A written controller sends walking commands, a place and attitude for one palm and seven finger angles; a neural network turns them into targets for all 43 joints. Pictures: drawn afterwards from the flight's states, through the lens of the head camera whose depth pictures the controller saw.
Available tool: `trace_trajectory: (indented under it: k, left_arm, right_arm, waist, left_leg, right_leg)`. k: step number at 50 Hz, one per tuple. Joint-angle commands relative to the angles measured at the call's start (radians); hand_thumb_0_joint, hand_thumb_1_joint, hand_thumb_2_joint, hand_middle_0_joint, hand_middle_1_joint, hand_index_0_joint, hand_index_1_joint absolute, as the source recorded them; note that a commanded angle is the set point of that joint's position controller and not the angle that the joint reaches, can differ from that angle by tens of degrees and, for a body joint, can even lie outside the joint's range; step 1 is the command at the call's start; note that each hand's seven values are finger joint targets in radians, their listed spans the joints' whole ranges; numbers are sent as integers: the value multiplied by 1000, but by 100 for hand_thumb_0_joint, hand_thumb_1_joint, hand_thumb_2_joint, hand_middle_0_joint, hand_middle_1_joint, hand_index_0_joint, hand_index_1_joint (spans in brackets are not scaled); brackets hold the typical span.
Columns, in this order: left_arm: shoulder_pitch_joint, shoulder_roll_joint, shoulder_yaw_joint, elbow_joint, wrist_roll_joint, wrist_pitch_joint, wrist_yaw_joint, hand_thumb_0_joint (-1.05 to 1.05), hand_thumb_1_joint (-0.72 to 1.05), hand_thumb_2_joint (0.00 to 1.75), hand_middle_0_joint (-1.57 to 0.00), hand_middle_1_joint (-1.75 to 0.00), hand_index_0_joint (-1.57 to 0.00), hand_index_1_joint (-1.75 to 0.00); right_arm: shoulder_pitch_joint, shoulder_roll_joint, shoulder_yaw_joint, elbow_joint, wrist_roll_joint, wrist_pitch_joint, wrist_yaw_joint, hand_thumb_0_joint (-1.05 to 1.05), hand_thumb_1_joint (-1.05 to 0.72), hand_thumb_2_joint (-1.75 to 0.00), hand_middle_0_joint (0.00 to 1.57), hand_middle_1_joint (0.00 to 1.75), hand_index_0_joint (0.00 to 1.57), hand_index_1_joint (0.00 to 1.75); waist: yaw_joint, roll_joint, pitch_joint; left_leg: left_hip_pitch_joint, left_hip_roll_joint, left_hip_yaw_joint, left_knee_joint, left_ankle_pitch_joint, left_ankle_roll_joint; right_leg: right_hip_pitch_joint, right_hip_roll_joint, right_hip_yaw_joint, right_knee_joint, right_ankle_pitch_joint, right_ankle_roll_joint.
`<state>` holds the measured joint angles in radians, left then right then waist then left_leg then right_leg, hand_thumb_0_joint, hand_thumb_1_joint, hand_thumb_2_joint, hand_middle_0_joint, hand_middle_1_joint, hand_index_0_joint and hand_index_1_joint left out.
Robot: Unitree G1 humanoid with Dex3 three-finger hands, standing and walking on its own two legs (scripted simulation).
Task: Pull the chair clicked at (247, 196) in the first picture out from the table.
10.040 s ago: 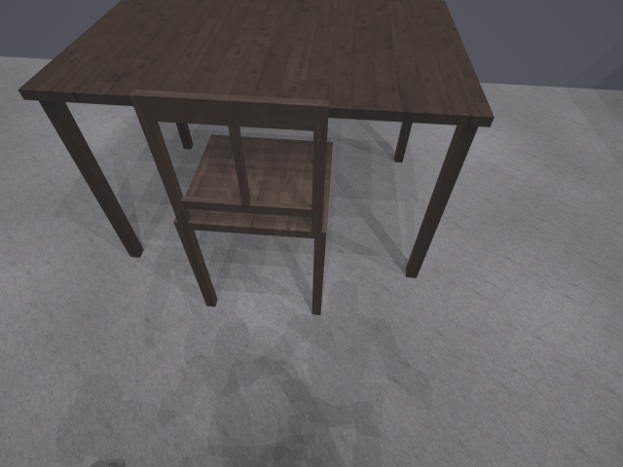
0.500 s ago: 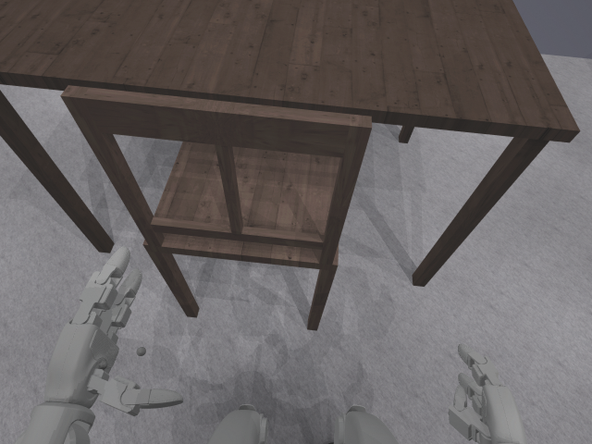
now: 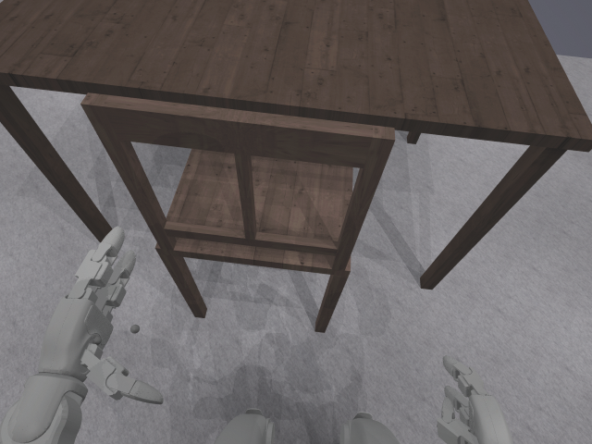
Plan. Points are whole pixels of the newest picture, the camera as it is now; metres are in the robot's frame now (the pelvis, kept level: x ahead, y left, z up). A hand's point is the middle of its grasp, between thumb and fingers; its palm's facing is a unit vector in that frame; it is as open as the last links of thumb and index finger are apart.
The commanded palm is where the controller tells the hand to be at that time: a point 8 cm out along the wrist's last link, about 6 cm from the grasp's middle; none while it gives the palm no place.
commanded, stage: raise the hand toward the chair's back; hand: left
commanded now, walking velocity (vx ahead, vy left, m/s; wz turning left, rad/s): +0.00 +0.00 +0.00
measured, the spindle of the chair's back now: (247, 199) +0.49 +0.12 -0.03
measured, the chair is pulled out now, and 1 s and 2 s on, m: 0.00 0.00 0.00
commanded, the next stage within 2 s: aim the fingers beside a spindle in 0.42 s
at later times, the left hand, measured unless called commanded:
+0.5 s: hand (154, 335) +0.24 +0.19 +0.04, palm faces -0.02 -1.00 -0.05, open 16.9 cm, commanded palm +0.22 +0.24 +0.04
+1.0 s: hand (186, 317) +0.27 +0.16 +0.02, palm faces -0.03 -1.00 -0.04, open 16.9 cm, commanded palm +0.24 +0.21 +0.03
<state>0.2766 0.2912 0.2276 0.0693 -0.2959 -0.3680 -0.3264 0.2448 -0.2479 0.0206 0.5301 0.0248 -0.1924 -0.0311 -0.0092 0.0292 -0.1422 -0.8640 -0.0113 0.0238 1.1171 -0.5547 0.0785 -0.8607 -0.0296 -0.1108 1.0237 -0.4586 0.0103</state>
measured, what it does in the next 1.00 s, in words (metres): stands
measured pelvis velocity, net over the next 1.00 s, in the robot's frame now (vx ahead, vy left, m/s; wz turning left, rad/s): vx -0.01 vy -0.03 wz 0.00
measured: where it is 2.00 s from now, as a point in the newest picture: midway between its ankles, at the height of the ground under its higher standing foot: outside the picture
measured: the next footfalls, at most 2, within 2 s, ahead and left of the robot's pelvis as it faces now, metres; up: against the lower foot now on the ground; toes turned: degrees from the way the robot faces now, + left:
none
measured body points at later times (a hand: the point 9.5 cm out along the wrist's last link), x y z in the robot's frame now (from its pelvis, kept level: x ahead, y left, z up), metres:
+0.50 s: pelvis +0.00 -0.02 +0.00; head +0.07 -0.01 +0.44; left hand +0.23 +0.24 +0.04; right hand +0.18 -0.26 -0.08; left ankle -0.01 +0.06 -0.66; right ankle +0.02 -0.14 -0.66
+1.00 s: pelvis -0.01 -0.03 -0.01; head +0.08 -0.03 +0.43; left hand +0.26 +0.21 +0.03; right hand +0.16 -0.28 -0.10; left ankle -0.01 +0.06 -0.66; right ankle +0.02 -0.14 -0.66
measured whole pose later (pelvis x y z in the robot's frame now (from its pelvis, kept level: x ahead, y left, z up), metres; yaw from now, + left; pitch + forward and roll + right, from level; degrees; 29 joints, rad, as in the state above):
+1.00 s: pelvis -0.01 -0.03 -0.01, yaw +0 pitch +19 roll -2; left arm 0.16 0.26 0.20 0.21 -0.28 -0.44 -0.29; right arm 0.24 -0.26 0.01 0.56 0.02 -0.18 -0.03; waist -0.03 0.03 -0.16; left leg -0.92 0.01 0.02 1.15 -0.56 0.04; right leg -0.94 -0.01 -0.12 1.10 -0.48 -0.04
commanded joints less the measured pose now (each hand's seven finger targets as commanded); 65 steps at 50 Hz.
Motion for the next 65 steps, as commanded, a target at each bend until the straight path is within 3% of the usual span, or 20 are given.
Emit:
trace_trajectory:
  k: [1, 12, 16, 23, 25, 29, 31, 34, 38, 40, 42, 44, 46, 48, 50, 51, 53, 56, 57, 65]
  left_arm:
    - [-25, 112, 67, -183, -18, -66, -6, 0, -50, 30, -6, -8, -6, -8]
    - [-41, 120, 68, -198, -15, -106, 16, 0, -50, 30, -6, -8, -6, -8]
    - [-33, 123, 76, -176, -18, -108, 14, 0, -50, 30, -6, -8, -6, -8]
    - [-49, 129, 75, -160, -19, -107, 5, 0, -50, 30, -6, -8, -6, -8]
    - [-57, 129, 72, -186, -17, -114, 5, 0, -50, 30, -6, -8, -6, -8]
    - [-95, 98, 41, -132, -13, -114, 9, 0, -50, 30, -6, -8, -6, -8]
    - [-136, 126, 60, -125, -10, -124, 8, 0, -50, 30, -6, -8, -6, -8]
    - [-155, 103, 31, -112, -5, -124, 10, 0, -50, 30, -6, -8, -6, -8]
    - [-138, 146, 80, -92, -4, -124, 18, 0, -50, 30, -6, -8, -6, -8]
    - [-190, 123, 54, -104, -3, -132, 21, 0, -50, 30, -6, -8, -6, -8]
    - [-166, 123, 61, -82, -3, -133, 28, 0, -50, 30, -6, -8, -6, -8]
    - [-178, 115, 54, -56, 3, -134, 31, 0, -50, 30, -6, -8, -6, -8]
    - [-186, 92, 27, -71, 3, -140, 31, 0, -50, 30, -6, -8, -6, -8]
    - [-189, 114, 49, -36, 6, -140, 39, 0, -50, 30, -6, -8, -6, -8]
    - [-205, 99, 28, -55, 12, -151, 40, 0, -50, 30, -6, -8, -6, -8]
    - [-206, 81, 9, -54, 13, -150, 41, 0, -50, 30, -6, -8, -6, -8]
    - [-258, 107, 27, -35, 18, -156, 52, 0, -50, 30, -6, -8, -6, -8]
    - [-277, 80, 4, -49, 24, -169, 61, 0, -50, 30, -6, -8, -6, -8]
    - [-259, 98, 27, -35, 25, -169, 67, 0, -50, 30, -6, -8, -6, -8]
    - [-340, 52, -34, -16, 48, -160, 82, 0, -50, 30, -6, -8, -6, -8]
  right_arm:
    - [-13, -157, -74, -141, 8, -52, -6, 0, -90, -90, 20, 30, 20, 30]
    - [-21, -153, -74, -139, 6, -52, -4, 0, -90, -90, 20, 30, 20, 30]
    - [-19, -151, -73, -135, 7, -51, -8, 0, -90, -90, 20, 30, 20, 30]
    - [-30, -146, -67, -135, 10, -51, -14, 0, -90, -90, 20, 30, 20, 30]
    - [-31, -144, -67, -137, 10, -52, -14, 0, -90, -90, 20, 30, 20, 30]
    - [-27, -143, -63, -125, 7, -53, -17, 0, -90, -90, 20, 30, 20, 30]
    - [-27, -150, -64, -119, 6, -57, -20, 0, -90, -90, 20, 30, 20, 30]
    - [-28, -147, -62, -123, 6, -56, -18, 0, -90, -90, 20, 30, 20, 30]
    - [-28, -146, -66, -121, 5, -47, -18, 0, -90, -90, 20, 30, 20, 30]
    - [-31, -143, -64, -117, 5, -46, -15, 0, -90, -90, 20, 30, 20, 30]
    - [-29, -142, -65, -116, 4, -44, -12, 0, -90, -90, 20, 30, 20, 30]
    - [-28, -144, -66, -113, 3, -40, -10, 0, -90, -90, 20, 30, 20, 30]
    - [-31, -142, -66, -117, 3, -40, -6, 0, -90, -90, 20, 30, 20, 30]
    - [-24, -147, -69, -105, 2, -35, -7, 0, -90, -90, 20, 30, 20, 30]
    - [-25, -145, -70, -106, 2, -34, -3, 0, -90, -90, 20, 30, 20, 30]
    - [-27, -144, -69, -111, 2, -33, -1, 0, -90, -90, 20, 30, 20, 30]
    - [-25, -149, -68, -100, -2, -28, -2, 0, -90, -90, 20, 30, 20, 30]
    - [-30, -143, -71, -102, -3, -28, 1, 0, -90, -90, 20, 30, 20, 30]
    - [-26, -145, -72, -100, -3, -25, 1, 0, -90, -90, 20, 30, 20, 30]
    - [-25, -143, -72, -97, -6, -4, 9, 0, -90, -90, 20, 30, 20, 30]
  waist:
    - [-3, 53, -252]
    - [-8, 71, -244]
    - [-10, 31, -253]
    - [-17, 11, -232]
    - [-11, 51, -251]
    - [-33, 4, -213]
    - [-29, 15, -224]
    - [-27, 24, -239]
    - [-10, -1, -282]
    - [-21, 20, -280]
    - [-14, 23, -281]
    - [-22, -9, -274]
    - [-20, 17, -290]
    - [-26, -27, -281]
    - [-24, 15, -292]
    - [-26, 6, -289]
    - [-37, -12, -276]
    - [-30, 14, -311]
    - [-21, 12, -315]
    - [-35, 16, -340]
  left_leg:
    - [240, 38, -130, -202, 526, -122]
    - [204, 29, -108, -198, 444, -105]
    - [175, 23, -96, -187, 419, -91]
    - [134, 17, -83, -181, 350, -69]
    - [155, 16, -81, -182, 368, -70]
    - [117, 15, -81, -168, 317, -65]
    - [98, 13, -80, -158, 292, -65]
    - [99, 12, -74, -152, 304, -60]
    - [73, 11, -62, -141, 330, -56]
    - [77, 11, -61, -136, 325, -57]
    - [69, 10, -59, -135, 327, -58]
    - [45, 11, -57, -126, 324, -55]
    - [56, 10, -56, -124, 331, -55]
    - [32, 13, -59, -117, 321, -54]
    - [50, 12, -58, -117, 334, -56]
    - [45, 12, -57, -116, 325, -55]
    - [15, 13, -58, -103, 298, -53]
    - [41, 12, -59, -101, 312, -54]
    - [36, 12, -58, -102, 319, -56]
    - [47, 16, -65, -82, 356, -58]
  right_leg:
    - [117, 42, 5, -73, 194, -36]
    - [133, 41, 19, -83, 183, -39]
    - [164, 39, 28, -86, 203, -38]
    - [182, 37, 43, -102, 187, -37]
    - [184, 34, 44, -98, 202, -37]
    - [151, 35, 47, -97, 168, -32]
    - [151, 31, 56, -93, 149, -34]
    - [153, 29, 62, -88, 165, -34]
    - [209, 27, 78, -82, 207, -32]
    - [190, 24, 78, -77, 206, -30]
    - [195, 23, 80, -76, 208, -32]
    - [197, 23, 85, -72, 214, -29]
    - [191, 21, 84, -66, 222, -30]
    - [189, 25, 85, -64, 214, -28]
    - [178, 22, 85, -56, 226, -32]
    - [175, 22, 84, -56, 218, -30]
    - [160, 23, 92, -55, 191, -29]
    - [148, 21, 86, -40, 202, -31]
    - [156, 21, 87, -39, 206, -33]
    - [118, 22, 78, -5, 242, -35]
